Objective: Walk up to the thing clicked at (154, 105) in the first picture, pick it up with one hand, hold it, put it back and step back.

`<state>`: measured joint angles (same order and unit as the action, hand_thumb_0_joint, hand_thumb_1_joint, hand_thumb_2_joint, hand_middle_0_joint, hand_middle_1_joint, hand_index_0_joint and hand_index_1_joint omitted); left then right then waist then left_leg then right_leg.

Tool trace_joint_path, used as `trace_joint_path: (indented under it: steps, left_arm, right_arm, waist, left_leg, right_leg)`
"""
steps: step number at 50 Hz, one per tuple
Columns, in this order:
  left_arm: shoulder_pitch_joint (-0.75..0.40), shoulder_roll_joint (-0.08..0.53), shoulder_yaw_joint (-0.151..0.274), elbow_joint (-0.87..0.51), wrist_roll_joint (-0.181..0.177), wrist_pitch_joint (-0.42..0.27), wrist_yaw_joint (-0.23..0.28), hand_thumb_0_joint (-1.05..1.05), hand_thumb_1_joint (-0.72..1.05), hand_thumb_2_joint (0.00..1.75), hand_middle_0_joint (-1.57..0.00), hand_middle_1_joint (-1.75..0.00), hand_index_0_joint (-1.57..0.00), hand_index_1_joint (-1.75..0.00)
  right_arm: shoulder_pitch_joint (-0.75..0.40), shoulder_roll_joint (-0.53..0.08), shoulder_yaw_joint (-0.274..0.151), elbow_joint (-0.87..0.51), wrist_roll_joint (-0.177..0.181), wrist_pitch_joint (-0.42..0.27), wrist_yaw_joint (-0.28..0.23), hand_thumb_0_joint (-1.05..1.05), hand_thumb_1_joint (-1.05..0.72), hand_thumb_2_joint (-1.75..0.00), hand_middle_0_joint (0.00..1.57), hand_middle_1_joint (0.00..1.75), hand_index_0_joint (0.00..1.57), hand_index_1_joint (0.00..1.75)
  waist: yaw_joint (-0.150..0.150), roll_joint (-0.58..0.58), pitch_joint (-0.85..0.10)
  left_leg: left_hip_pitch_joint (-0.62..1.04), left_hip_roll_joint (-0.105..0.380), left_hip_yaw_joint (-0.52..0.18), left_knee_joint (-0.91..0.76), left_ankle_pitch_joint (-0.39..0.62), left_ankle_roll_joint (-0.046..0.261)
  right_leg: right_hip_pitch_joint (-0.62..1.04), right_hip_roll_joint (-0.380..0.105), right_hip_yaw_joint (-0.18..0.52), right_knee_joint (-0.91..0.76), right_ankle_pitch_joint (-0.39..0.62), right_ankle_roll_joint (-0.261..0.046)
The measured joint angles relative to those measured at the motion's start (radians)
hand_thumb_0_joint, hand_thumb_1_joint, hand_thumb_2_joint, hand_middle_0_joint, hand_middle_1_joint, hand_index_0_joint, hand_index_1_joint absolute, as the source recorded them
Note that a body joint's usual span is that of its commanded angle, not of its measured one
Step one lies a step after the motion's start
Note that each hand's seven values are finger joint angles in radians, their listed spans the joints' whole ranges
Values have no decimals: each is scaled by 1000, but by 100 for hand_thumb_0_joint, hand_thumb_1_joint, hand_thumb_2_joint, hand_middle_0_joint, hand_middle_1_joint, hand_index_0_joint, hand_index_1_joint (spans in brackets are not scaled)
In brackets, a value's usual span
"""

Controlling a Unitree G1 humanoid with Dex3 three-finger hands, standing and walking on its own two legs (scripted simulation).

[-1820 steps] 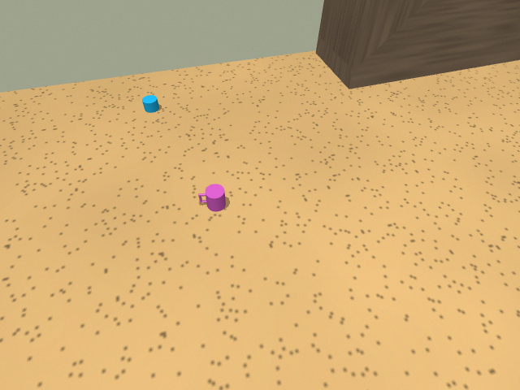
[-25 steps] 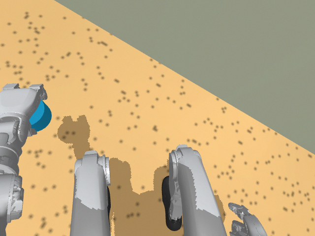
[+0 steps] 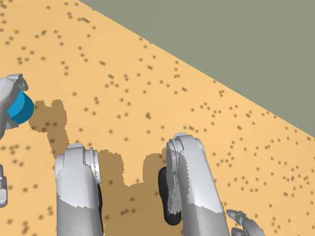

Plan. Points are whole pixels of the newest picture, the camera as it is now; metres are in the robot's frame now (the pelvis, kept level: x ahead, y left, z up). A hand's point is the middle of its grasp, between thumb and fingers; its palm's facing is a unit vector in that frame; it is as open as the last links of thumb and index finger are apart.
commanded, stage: crouch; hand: left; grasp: from above
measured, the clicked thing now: (9, 105) +0.44 +0.33 -0.20
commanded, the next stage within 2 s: lower in 0.18 s
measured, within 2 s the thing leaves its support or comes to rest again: neither
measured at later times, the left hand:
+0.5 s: hand (15, 109) +0.43 +0.33 -0.22, palm faces -0.48 -0.09 -0.87, open 11.3 cm
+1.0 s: hand (25, 111) +0.44 +0.32 -0.28, palm faces -0.46 -0.12 -0.88, open 11.2 cm
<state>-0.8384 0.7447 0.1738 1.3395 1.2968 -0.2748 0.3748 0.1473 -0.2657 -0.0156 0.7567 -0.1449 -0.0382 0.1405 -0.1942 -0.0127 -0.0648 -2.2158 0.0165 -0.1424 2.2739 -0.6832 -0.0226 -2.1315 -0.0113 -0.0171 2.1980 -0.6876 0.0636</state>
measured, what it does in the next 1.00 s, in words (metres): lowers itself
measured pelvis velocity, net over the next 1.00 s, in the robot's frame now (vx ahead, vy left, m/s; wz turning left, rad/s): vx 0.01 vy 0.00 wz -0.06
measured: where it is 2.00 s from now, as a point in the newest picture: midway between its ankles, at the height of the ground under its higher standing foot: (133, 212)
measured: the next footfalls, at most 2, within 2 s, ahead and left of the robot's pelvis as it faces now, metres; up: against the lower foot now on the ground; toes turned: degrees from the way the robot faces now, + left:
none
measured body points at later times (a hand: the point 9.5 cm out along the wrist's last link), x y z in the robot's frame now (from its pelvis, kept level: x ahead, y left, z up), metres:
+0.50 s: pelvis +0.00 +0.00 -0.04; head +0.25 +0.08 +0.33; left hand +0.45 +0.33 -0.17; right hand +0.06 -0.28 -0.14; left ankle +0.08 +0.13 -0.34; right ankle +0.10 -0.14 -0.34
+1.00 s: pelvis +0.01 +0.00 -0.07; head +0.26 +0.09 +0.29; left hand +0.46 +0.33 -0.23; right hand +0.06 -0.28 -0.16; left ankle +0.08 +0.13 -0.34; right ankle +0.10 -0.14 -0.34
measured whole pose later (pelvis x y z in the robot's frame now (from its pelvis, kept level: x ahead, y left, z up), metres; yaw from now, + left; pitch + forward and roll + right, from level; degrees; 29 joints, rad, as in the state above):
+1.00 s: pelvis +0.01 +0.00 -0.07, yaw -4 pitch +31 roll -10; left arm -0.89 0.89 0.24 1.54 1.35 -0.32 0.51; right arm 0.06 -0.28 0.08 0.78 -0.23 -0.06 0.18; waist -0.26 -0.07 0.05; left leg -2.37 0.00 -0.22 2.53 -0.71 -0.04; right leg -2.27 0.02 -0.05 2.41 -0.70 0.08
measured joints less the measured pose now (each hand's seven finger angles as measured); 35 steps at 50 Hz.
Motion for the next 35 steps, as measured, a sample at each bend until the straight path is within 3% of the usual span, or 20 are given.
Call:
trace_joint_path:
  steps: [21,35]
  left_arm:
    - [-60,49,-1,107,25,-10,31,0,-22,78,-37,-93,-50,-87]
    - [-49,98,49,147,55,-49,93,0,-23,79,-39,-92,-52,-86]
  right_arm:
    - [-26,1,38,12,-20,-5,9,0,-91,-90,21,30,20,30]
    - [-50,-6,59,21,-52,-5,20,0,-92,-90,21,30,20,30]
  waist:
    - [-22,-12,23]
    - [-43,-41,69]
  left_leg:
    - [-86,-11,-14,105,-3,4]
    - [-132,-15,-41,186,-14,-5]
  right_leg:
    - [-75,7,1,97,-7,5]
    - [-115,19,-11,164,-11,10]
